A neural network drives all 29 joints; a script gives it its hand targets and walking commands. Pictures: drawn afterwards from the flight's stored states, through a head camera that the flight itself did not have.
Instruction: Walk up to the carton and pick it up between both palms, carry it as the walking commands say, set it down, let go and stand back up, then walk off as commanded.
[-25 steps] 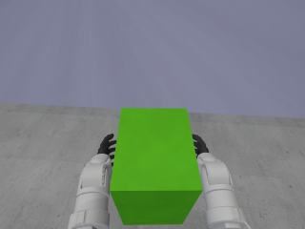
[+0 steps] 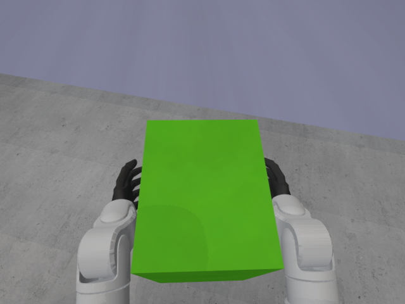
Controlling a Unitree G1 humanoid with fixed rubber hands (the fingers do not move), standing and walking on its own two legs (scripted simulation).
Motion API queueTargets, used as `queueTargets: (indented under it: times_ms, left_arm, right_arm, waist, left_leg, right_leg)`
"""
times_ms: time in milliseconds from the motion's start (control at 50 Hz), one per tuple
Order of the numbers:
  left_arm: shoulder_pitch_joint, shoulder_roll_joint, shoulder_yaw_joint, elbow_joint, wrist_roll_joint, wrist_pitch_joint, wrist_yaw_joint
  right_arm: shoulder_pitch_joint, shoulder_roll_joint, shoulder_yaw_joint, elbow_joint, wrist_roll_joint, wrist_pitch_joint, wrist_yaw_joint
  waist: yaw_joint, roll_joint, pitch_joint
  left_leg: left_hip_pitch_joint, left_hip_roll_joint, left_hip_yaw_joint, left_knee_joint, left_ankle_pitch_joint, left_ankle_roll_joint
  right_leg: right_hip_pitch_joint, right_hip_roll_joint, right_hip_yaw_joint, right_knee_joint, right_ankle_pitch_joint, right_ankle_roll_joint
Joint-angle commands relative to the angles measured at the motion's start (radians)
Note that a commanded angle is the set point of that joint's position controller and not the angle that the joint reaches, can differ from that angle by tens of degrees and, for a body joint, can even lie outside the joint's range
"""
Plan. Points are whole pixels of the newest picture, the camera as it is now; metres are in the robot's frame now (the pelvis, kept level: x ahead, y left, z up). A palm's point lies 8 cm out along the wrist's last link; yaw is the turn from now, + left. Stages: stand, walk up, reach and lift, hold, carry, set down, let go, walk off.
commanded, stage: carry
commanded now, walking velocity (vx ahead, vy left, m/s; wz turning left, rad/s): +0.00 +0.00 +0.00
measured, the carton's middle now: (202, 212) +0.28 +0.01 +0.05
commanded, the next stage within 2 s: none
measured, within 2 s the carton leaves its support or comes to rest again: neither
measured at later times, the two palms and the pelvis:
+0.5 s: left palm (115, 234) +0.22 +0.15 +0.10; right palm (287, 233) +0.22 -0.12 +0.10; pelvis -0.03 +0.01 +0.00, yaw +0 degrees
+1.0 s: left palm (126, 239) +0.21 +0.13 +0.10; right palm (301, 241) +0.21 -0.14 +0.10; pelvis -0.05 +0.00 +0.00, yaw +0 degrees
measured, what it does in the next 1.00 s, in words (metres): steps on the spot: right foot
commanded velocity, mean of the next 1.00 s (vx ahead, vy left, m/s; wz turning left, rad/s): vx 0.00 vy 0.00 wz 0.00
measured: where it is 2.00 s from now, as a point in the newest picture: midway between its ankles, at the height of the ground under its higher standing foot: outside the picture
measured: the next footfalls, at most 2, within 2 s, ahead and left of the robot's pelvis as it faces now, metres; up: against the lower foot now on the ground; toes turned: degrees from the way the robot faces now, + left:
right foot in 0.16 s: +0.00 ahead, -0.12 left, +0.00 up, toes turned -3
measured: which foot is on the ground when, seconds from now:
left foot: down 0.00-1.00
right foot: up 0.00-0.14, down 0.16-1.00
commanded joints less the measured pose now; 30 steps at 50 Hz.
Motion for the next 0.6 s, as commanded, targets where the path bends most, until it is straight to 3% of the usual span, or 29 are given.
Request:
queueTargets:
  times_ms: [0,60,120,140,160,180,200,240,280,320,360,420,580]
  left_arm:
    - [-0.323,-0.906,-0.622,-0.139,-0.287,0.046,-0.116]
    - [-0.277,-0.877,-0.593,-0.155,-0.277,0.071,-0.099]
    - [-0.227,-0.848,-0.552,-0.129,-0.255,0.088,-0.083]
    - [-0.218,-0.839,-0.538,-0.117,-0.246,0.092,-0.081]
    - [-0.211,-0.828,-0.526,-0.106,-0.237,0.096,-0.082]
    - [-0.2,-0.827,-0.516,-0.088,-0.226,0.092,-0.079]
    - [-0.215,-0.841,-0.517,-0.086,-0.225,0.093,-0.078]
    - [-0.236,-0.849,-0.509,-0.094,-0.219,0.094,-0.077]
    - [-0.223,-0.829,-0.496,-0.084,-0.2,0.096,-0.069]
    - [-0.245,-0.821,-0.505,-0.092,-0.203,0.099,-0.069]
    - [-0.27,-0.833,-0.52,-0.094,-0.217,0.104,-0.072]
    - [-0.301,-0.852,-0.542,-0.085,-0.238,0.107,-0.08]
    - [-0.315,-0.891,-0.555,-0.065,-0.247,0.1,-0.101]
  right_arm:
    - [-0.283,0.876,0.516,-0.185,0.242,0.011,0.086]
    - [-0.272,0.851,0.516,-0.22,0.257,0.035,0.076]
    - [-0.271,0.819,0.518,-0.219,0.27,0.057,0.07]
    - [-0.264,0.814,0.517,-0.21,0.27,0.061,0.069]
    - [-0.254,0.814,0.514,-0.197,0.268,0.067,0.066]
    - [-0.282,0.818,0.535,-0.218,0.281,0.074,0.07]
    - [-0.313,0.82,0.542,-0.226,0.294,0.077,0.073]
    - [-0.347,0.842,0.556,-0.216,0.314,0.081,0.079]
    - [-0.342,0.838,0.55,-0.185,0.319,0.086,0.085]
    - [-0.331,0.84,0.53,-0.152,0.309,0.087,0.088]
    - [-0.328,0.841,0.513,-0.138,0.299,0.086,0.087]
    - [-0.316,0.85,0.492,-0.112,0.281,0.082,0.084]
    - [-0.325,0.873,0.485,-0.109,0.267,0.071,0.094]
  waist:
    - [-0.053,0.108,-0.349]
    - [-0.052,0.116,-0.346]
    - [-0.033,0.094,-0.348]
    - [-0.034,0.067,-0.335]
    - [-0.038,-0.006,-0.305]
    - [-0.034,-0.189,-0.256]
    - [-0.038,-0.208,-0.203]
    - [-0.043,-0.114,-0.18]
    - [-0.045,-0.066,-0.162]
    - [-0.041,-0.006,-0.164]
    - [-0.041,0.041,-0.175]
    - [-0.039,0.045,-0.191]
    - [-0.034,0.037,-0.203]
  left_leg:
    - [0.394,0.316,-0.323,-0.144,0.362,0.124]
    - [0.352,0.311,-0.323,-0.164,0.338,0.108]
    - [0.246,0.267,-0.251,-0.137,0.273,0.045]
    - [0.183,0.245,-0.227,-0.12,0.213,0.02]
    - [0.096,0.206,-0.184,-0.061,0.139,-0.013]
    - [-0.003,0.131,-0.089,0.018,0.027,-0.059]
    - [-0.028,0.124,-0.056,0.044,-0.061,-0.073]
    - [0.059,0.128,-0.029,0.059,-0.053,-0.08]
    - [0.134,0.137,-0.029,-0.032,0.024,-0.077]
    - [0.141,0.183,-0.1,-0.094,0.072,-0.053]
    - [0.129,0.224,-0.17,-0.184,-0.023,-0.027]
    - [0.128,0.24,-0.197,-0.246,-0.134,-0.024]
    - [0.136,0.224,-0.183,-0.283,-0.208,-0.04]
  right_leg:
    - [-0.033,0.007,0.006,-0.092,-0.008,-0.006]
    - [0.07,0.023,-0.012,-0.259,0.018,-0.021]
    - [0.313,0.014,-0.058,-0.54,0.177,-0.032]
    - [0.391,-0.024,-0.03,-0.572,0.201,-0.042]
    - [0.445,-0.112,0.066,-0.63,0.224,-0.057]
    - [0.429,-0.239,0.215,-0.644,0.384,-0.117]
    - [0.379,-0.282,0.208,-0.654,0.432,-0.156]
    - [0.261,-0.261,0.151,-0.652,0.384,-0.162]
    - [0.205,-0.186,0.099,-0.62,0.287,-0.118]
    - [0.198,-0.123,0.047,-0.553,0.164,-0.084]
    - [0.205,-0.081,0.026,-0.499,0.117,-0.076]
    - [0.225,-0.058,0.024,-0.481,0.126,-0.076]
    - [0.235,-0.037,0.023,-0.507,0.118,-0.085]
